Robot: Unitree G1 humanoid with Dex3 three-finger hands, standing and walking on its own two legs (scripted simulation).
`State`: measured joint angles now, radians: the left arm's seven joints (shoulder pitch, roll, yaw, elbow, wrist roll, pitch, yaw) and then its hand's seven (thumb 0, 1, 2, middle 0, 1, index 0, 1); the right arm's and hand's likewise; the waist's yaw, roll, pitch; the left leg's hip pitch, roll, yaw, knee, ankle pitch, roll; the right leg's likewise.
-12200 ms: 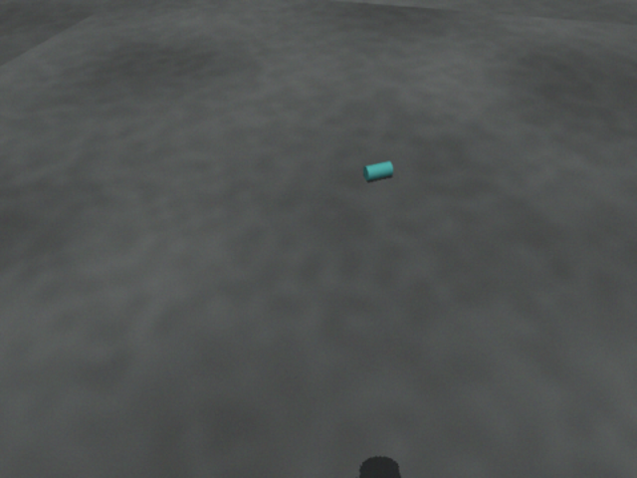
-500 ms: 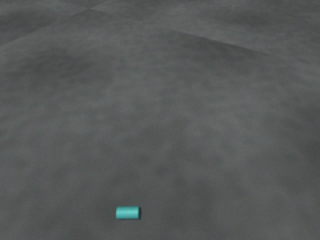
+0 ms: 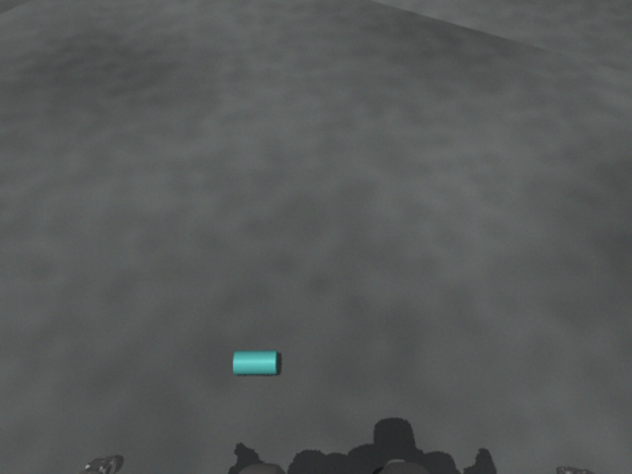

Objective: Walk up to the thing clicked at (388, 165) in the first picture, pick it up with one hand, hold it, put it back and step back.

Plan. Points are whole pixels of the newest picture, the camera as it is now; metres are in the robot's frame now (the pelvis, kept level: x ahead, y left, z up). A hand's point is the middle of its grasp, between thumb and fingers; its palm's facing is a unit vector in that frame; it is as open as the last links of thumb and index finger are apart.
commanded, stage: walk up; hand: left
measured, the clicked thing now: (256, 362) +0.48 +0.20 -0.73
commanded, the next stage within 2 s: none
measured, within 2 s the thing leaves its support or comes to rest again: neither
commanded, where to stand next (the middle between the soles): +0.10 -0.03 m, yaw +0 degrees
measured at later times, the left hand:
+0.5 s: hand out of the picture +0.00 +0.25 -0.15, palm faces -0.12 -0.91 -0.39, open 7.4 cm
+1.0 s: hand out of the picture -0.17 +0.26 -0.15, palm faces -0.07 -0.93 -0.35, open 7.4 cm
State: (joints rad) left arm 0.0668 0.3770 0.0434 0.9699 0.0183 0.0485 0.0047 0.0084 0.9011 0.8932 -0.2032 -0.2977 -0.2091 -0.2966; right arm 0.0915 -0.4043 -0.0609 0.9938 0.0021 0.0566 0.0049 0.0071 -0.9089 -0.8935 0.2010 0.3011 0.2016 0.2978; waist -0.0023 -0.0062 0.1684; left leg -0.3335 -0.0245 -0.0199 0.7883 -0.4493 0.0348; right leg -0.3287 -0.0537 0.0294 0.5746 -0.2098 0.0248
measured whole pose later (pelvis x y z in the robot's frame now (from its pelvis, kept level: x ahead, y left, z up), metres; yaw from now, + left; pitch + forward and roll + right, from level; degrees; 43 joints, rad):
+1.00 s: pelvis -0.25 -0.01 +0.00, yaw -3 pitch -2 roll +0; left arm 0.21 0.40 0.08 0.85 0.03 0.07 -0.02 0.01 0.90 0.89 -0.20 -0.30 -0.21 -0.30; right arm 0.17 -0.36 -0.05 0.83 -0.04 0.00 -0.01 0.01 -0.90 -0.89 0.21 0.30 0.21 0.30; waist 0.01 -0.04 0.14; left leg -0.32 0.03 0.01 0.59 -0.24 0.02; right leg -0.33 0.06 0.12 0.96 -0.51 0.01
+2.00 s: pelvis -0.26 -0.01 +0.01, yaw -1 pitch -3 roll -1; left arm 0.16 0.37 0.03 1.04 0.01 -0.03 -0.01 0.01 0.90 0.89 -0.20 -0.30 -0.21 -0.30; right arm 0.12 -0.34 -0.03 1.01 -0.02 -0.01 0.01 0.01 -0.91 -0.89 0.20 0.30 0.20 0.30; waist 0.01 0.00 0.07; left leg -0.22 -0.01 -0.01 0.54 -0.27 0.02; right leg -0.12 -0.01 -0.01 0.50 -0.33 0.01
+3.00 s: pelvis -0.28 -0.02 +0.02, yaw -1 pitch -3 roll +0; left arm 0.14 0.35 0.00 1.15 0.01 -0.01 -0.01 0.01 0.90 0.89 -0.20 -0.30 -0.21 -0.30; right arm 0.13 -0.35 -0.01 1.16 -0.01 -0.01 0.01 0.01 -0.91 -0.89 0.20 0.30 0.20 0.30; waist -0.01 0.01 0.05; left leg -0.16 -0.01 -0.01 0.32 -0.12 0.01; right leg -0.08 -0.01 -0.01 0.32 -0.19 0.01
